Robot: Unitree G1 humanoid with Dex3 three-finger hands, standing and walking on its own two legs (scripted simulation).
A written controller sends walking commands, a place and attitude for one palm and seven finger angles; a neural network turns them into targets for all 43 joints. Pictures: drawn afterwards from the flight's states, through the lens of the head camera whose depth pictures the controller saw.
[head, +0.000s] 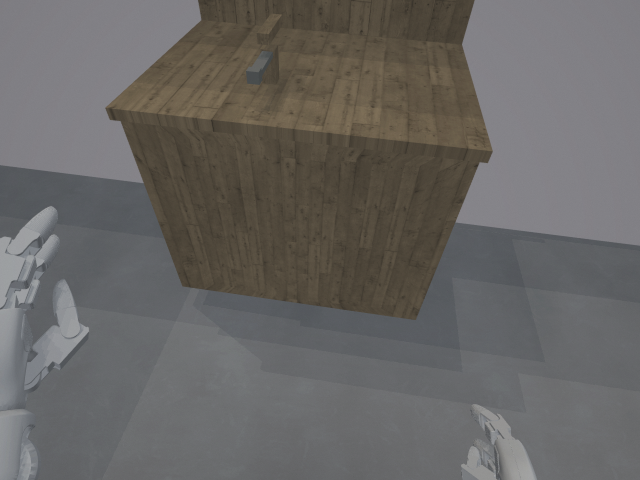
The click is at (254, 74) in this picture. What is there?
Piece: tap's lever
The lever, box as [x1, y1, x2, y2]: [246, 66, 261, 84]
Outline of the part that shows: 249,66 246,70 247,83 259,84 261,81 261,69 259,67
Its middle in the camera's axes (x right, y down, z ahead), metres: -0.15 -0.36 +0.85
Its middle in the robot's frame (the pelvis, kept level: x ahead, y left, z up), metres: +0.88 +0.21 +0.10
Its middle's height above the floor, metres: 0.88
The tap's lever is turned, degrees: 0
